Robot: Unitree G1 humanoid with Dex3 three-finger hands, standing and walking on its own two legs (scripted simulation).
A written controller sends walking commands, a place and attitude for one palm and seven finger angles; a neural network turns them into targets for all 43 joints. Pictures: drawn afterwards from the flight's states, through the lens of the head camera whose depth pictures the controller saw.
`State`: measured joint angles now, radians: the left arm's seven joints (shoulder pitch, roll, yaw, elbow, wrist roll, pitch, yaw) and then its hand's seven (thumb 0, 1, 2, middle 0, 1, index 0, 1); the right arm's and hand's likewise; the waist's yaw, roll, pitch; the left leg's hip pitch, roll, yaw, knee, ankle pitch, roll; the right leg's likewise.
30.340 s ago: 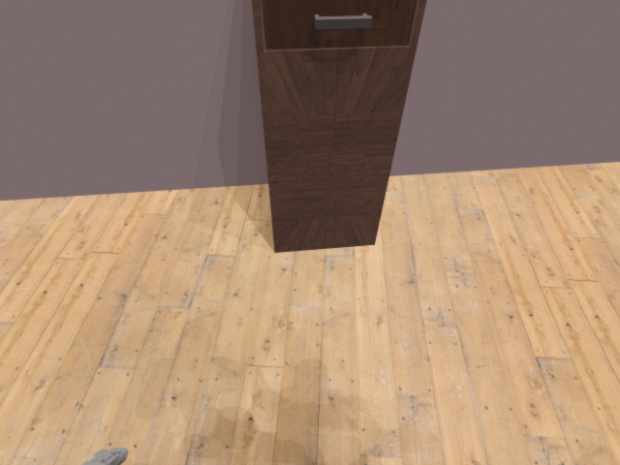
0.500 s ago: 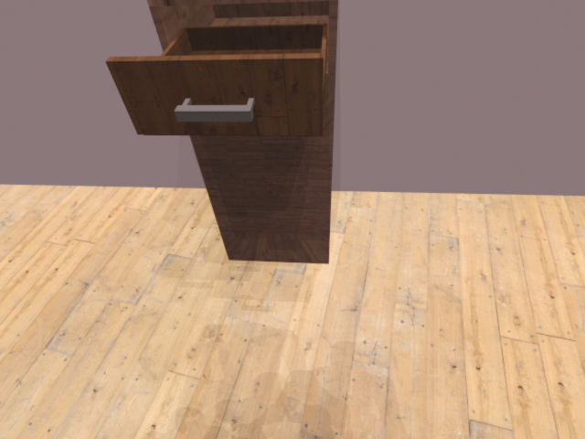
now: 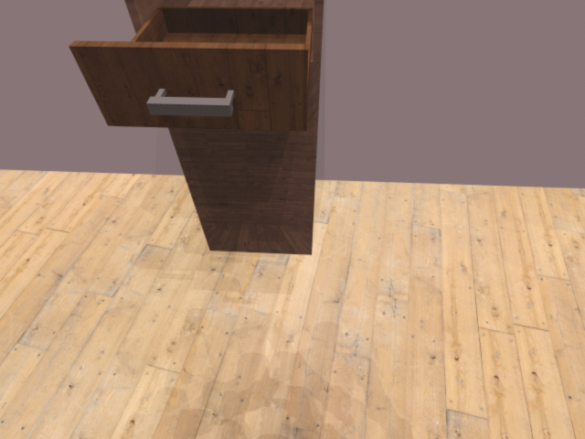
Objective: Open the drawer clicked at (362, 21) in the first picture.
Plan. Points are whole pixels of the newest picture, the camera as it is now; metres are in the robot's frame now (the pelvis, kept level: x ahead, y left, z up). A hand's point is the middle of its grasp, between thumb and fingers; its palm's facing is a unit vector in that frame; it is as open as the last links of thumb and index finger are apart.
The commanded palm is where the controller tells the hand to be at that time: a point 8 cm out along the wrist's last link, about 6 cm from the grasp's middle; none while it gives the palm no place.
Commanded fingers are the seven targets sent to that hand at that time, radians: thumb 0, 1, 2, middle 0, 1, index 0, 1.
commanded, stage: look to check the result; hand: left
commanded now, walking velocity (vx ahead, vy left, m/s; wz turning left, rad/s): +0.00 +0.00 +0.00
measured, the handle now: (193, 100) +0.61 +0.20 +0.14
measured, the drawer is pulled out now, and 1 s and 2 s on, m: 0.29 0.29 0.29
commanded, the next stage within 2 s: stand and wait in 0.38 s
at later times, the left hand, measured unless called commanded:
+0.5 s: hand out of the picture +0.09 +0.24 -0.16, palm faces -0.01 -0.94 -0.34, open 7.4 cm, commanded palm none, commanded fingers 0.00 0.90 0.90 -0.20 -0.30 -0.20 -0.30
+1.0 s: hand out of the picture +0.10 +0.25 -0.16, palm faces -0.02 -0.94 -0.34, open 7.4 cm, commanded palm none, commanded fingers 0.00 0.90 0.90 -0.20 -0.30 -0.20 -0.30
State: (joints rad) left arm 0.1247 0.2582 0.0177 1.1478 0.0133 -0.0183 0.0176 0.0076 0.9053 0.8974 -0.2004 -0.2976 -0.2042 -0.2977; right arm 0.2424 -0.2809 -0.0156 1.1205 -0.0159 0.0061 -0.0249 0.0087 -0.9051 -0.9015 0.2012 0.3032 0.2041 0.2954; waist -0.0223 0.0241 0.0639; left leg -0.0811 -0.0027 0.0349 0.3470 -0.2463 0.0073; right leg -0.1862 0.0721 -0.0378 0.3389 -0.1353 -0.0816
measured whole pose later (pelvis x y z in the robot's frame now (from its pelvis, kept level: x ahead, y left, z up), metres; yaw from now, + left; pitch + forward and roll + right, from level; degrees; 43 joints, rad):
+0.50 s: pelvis +0.02 +0.00 +0.00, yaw +0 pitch -1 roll +0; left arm 0.09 0.29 0.01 1.14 0.02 -0.02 0.02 0.01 0.90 0.90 -0.20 -0.30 -0.20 -0.30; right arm 0.14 -0.31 -0.01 1.10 -0.01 0.00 -0.02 0.01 -0.90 -0.90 0.20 0.30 0.21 0.30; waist -0.01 0.03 0.06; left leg -0.04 0.00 0.03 0.31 -0.25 0.01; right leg -0.15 0.08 -0.04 0.31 -0.15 -0.08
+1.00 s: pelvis +0.02 +0.01 +0.00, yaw +0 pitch -1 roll +0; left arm 0.09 0.32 0.01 1.14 0.01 -0.02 0.02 0.01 0.90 0.90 -0.20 -0.30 -0.20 -0.30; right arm 0.15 -0.31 -0.01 1.11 -0.01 0.01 -0.02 0.01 -0.90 -0.90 0.20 0.30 0.21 0.30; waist -0.01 0.02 0.06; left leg -0.03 0.00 0.03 0.28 -0.25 0.01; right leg -0.14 0.07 -0.04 0.30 -0.15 -0.07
